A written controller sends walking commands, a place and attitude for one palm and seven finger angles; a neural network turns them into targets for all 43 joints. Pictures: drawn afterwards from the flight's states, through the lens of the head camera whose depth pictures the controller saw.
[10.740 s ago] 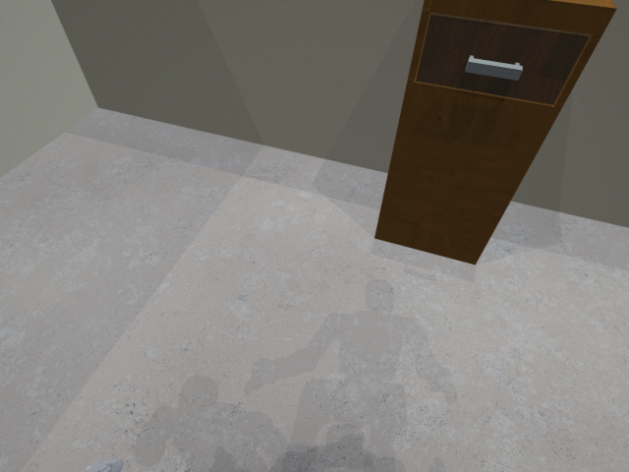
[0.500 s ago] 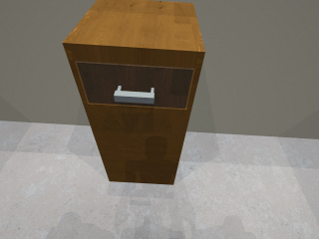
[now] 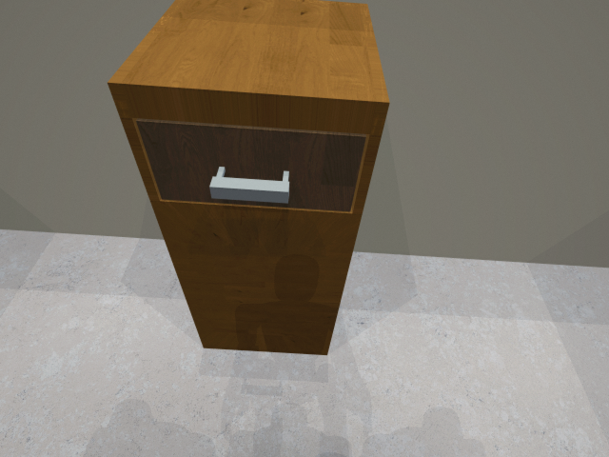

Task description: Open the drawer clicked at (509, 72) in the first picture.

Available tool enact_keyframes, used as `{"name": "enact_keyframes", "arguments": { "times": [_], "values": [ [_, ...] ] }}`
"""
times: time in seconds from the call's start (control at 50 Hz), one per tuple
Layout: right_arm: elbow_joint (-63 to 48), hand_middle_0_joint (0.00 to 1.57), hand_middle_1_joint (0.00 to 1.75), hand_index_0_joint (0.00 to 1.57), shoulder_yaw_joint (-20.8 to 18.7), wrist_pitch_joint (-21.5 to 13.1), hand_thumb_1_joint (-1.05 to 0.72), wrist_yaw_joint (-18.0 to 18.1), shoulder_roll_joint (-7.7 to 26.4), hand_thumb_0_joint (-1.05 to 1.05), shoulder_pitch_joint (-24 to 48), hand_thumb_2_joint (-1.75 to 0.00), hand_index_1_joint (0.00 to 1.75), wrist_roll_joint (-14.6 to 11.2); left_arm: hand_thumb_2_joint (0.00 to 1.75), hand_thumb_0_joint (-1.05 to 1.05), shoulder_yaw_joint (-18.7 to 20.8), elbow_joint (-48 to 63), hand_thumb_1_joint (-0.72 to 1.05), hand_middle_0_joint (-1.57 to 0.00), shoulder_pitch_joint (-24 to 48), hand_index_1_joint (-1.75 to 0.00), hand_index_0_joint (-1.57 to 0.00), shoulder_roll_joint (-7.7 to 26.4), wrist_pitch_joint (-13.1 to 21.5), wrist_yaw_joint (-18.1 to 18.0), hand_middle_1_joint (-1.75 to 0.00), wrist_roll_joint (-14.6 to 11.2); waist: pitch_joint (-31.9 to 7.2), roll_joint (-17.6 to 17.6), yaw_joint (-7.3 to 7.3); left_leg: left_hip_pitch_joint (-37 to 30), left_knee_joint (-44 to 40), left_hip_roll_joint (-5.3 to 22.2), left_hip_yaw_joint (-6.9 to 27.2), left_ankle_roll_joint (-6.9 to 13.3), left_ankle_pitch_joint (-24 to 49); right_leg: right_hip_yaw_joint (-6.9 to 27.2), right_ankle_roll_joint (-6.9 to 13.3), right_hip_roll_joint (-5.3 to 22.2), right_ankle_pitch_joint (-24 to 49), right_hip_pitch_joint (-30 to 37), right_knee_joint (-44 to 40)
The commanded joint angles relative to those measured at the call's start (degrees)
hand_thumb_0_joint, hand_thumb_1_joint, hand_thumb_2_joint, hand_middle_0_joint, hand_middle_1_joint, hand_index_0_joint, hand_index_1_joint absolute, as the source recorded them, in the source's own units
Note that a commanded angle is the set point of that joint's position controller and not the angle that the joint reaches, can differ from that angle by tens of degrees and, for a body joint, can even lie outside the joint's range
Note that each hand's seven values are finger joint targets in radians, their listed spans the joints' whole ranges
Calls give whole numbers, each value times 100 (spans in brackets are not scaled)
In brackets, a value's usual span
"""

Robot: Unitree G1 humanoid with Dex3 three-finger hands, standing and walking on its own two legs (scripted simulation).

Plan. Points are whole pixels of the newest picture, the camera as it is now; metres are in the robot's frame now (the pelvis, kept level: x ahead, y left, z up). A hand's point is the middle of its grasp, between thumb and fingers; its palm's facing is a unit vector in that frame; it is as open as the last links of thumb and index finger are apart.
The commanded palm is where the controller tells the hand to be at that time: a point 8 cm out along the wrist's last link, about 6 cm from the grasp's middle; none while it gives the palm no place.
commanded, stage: look again from close up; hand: left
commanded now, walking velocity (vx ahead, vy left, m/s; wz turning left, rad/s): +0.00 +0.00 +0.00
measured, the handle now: (252, 181) +0.55 +0.13 +0.03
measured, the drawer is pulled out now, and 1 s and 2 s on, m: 0.00 0.00 0.00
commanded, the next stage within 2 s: raise the hand with hooked fingers in 0.10 s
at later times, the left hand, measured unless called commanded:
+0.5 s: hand (185, 383) +0.21 +0.17 -0.03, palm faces +0.01 -0.30 -0.95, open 7.9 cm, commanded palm +0.15 +0.20 -0.02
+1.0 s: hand (188, 348) +0.24 +0.17 +0.02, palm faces +0.01 -0.12 -0.99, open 10.9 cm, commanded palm +0.22 +0.18 +0.08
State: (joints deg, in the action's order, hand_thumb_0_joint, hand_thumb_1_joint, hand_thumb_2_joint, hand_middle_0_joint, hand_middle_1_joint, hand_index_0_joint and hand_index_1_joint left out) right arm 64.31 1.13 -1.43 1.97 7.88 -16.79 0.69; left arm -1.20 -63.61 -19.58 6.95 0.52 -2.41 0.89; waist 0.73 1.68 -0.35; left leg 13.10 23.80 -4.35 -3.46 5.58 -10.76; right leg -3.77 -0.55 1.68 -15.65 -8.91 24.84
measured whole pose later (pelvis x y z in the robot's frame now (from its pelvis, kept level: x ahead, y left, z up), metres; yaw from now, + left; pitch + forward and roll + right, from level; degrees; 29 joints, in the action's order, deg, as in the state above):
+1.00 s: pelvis +0.03 -0.07 -0.02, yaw -2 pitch +6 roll +3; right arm 32.8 3.1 7.3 -0.2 12.1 -4.1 2.6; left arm -2.4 5.7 -20.0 22.9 -0.9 -15.3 54.8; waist -4.8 -1.9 -6.1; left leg 23.2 36.2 -2.1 -0.5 0.6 -18.7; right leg -1.5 6.2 -4.0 -22.8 -21.9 39.0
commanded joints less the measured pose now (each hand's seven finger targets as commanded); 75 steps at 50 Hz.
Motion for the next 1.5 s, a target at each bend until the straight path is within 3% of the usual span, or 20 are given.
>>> {"name": "enact_keyframes", "arguments": {
  "times": [0.0,0.16,0.18,0.2,0.22,0.24,0.26,0.3,0.34,0.36,0.4,0.44,0.5,0.56,0.64,0.74,0.82,0.94,1.12,1.48],
  "values": [
    [-116,20,30,20,-85,-72,-90,18,502,0,-347,-90,30,-10,90,0,98,80,90,-20,-533,-30,-20,382,53,-13,-30,-10,278,-128,-11,-10,-617,1020,1043,-124,389,470,249,456,459,-172,-363],
    [-69,20,30,20,-68,-82,-90,24,487,0,-371,-90,30,-11,90,0,108,96,90,-20,-474,-30,-20,419,50,-12,-30,-16,294,-141,-13,-48,-540,1000,961,-144,675,472,250,468,544,-106,-386],
    [-489,20,30,20,-70,-86,-90,-44,788,0,35,-90,30,-65,90,0,73,20,90,-20,-518,-30,-20,641,164,-211,-30,91,694,-226,-72,289,258,1022,883,-352,1233,552,241,512,870,-494,-447],
    [-2809,20,30,20,-213,-873,-90,98,1675,0,-118,-90,30,-399,89,0,-207,9094,88,-20,3749,-32,-20,2086,1009,-373,-32,716,-2335,-1942,582,-1757,-215,674,786,-421,1268,366,354,-202,922,-703,412],
    [-2302,20,30,20,-71,-1515,-90,348,1320,0,375,-90,30,-309,88,0,117,7667,85,-20,1444,-33,-20,1982,624,-841,-33,838,-2331,-2509,8,-2053,-494,1093,1224,-843,1133,66,365,-129,-376,-1200,1280],
    [-2236,20,30,20,-217,-1731,-90,364,987,0,465,-90,30,-381,87,0,-315,6927,83,-21,-272,-34,-21,1126,-211,-1113,-34,835,-1288,-1785,-11,-1006,-903,977,1338,-1006,130,25,266,-200,-990,-1702,1700],
    [-2230,20,30,20,-206,-1798,-90,367,884,0,290,-90,30,-464,86,0,-997,6709,81,-21,-457,-36,-21,266,-471,-1178,-36,1023,-528,-1225,153,-445,-646,838,1091,-751,-60,48,224,-198,-739,-1839,1589],
    [-2675,20,30,20,-300,-1842,-90,261,1350,0,544,-90,30,-231,84,0,-947,7300,76,-21,-27,-39,-21,944,-357,-1494,-39,2083,-370,-369,284,228,-19,743,1080,-516,-789,57,291,-248,-632,-1988,1020],
    [-3186,20,30,20,-331,-1594,-90,128,1436,0,773,-90,30,-4,82,0,-862,6930,71,-21,-349,-42,-21,1122,-354,-1821,-42,3284,-520,-77,179,783,536,476,1045,-426,-904,378,406,-280,-717,-2034,774],
    [-3369,20,30,20,-389,-1358,-90,61,1408,0,947,-90,30,95,81,0,-721,6553,69,-22,-646,-43,-22,1218,-337,-2004,-43,3947,-585,555,36,1037,704,427,965,-442,-1192,533,426,-340,-1288,-2251,753],
    [-3772,20,30,20,-482,-854,-90,-143,1373,0,1372,-90,30,206,79,0,-984,5840,64,-22,-1660,-47,-22,685,-273,-2220,-47,4874,-46,1493,-238,1607,1065,289,607,-431,-1160,651,486,-398,-1760,-2656,714],
    [-4035,20,30,20,-517,-266,-90,-389,1386,0,1668,-90,30,170,77,0,-554,5857,60,-22,-2232,-50,-22,946,-172,-2241,-50,5426,-374,1302,-657,1777,1181,223,416,-452,-571,905,577,-360,-914,-2124,860],
    [-4339,20,30,20,-400,273,-90,-528,1207,0,1935,-90,30,106,74,0,150,6618,53,-23,-1782,-54,-23,1713,-2,-2366,-54,5900,-1009,723,-874,1832,1306,183,283,-449,-25,1106,578,-291,203,-1624,1283],
    [-4478,20,30,20,-372,532,-90,-498,1096,0,1971,-90,30,192,71,0,491,7480,46,-23,-864,-58,-23,2163,39,-2689,-58,6201,-1478,-260,-857,1478,1521,90,301,-420,279,1433,591,-328,629,-1598,1388],
    [-4346,20,30,20,-402,616,-90,-379,1102,0,1922,-90,30,319,67,0,638,8195,36,-24,564,-64,-24,2450,103,-2901,-64,6195,-1929,-416,-415,846,1949,74,477,-306,472,1759,526,-306,1073,-1863,1315],
    [-4187,20,30,20,-322,560,-90,-196,1104,0,2064,-90,30,285,62,0,211,7955,25,-25,1045,-72,-25,2171,92,-2375,-72,5619,-1356,-216,-49,869,1909,29,476,-203,98,1690,291,-182,1181,-1672,835],
    [-4062,20,30,20,-251,600,-90,-141,1084,0,1999,-90,30,225,58,0,145,7743,15,-25,713,-78,-25,2201,-122,-1770,-78,5409,-1471,84,-264,1076,1481,40,420,-254,205,1620,107,-13,2143,-751,702],
    [-4041,20,30,20,-114,634,-90,-135,1116,0,2048,-90,30,189,52,0,875,7969,1,-26,228,-87,-26,2927,-131,-1426,-87,5432,-1547,193,-583,1115,1138,28,354,-312,505,1649,-14,107,3641,188,810],
    [-3895,20,30,20,-332,561,-90,-97,1116,0,2018,-90,30,33,43,0,957,8317,-20,-28,813,-100,-28,2793,-225,-1573,-100,5129,-1704,112,-485,926,980,-60,453,-293,555,1417,-43,143,3558,188,780],
    [-3789,20,30,20,-199,788,-90,-34,1178,0,2116,-90,30,-227,30,0,492,7869,-50,-30,3746,-120,-30,3269,-1122,-314,-120,5099,-1209,-425,-408,-403,63,224,555,-350,1294,495,279,-254,1288,-35,113]
  ]
}}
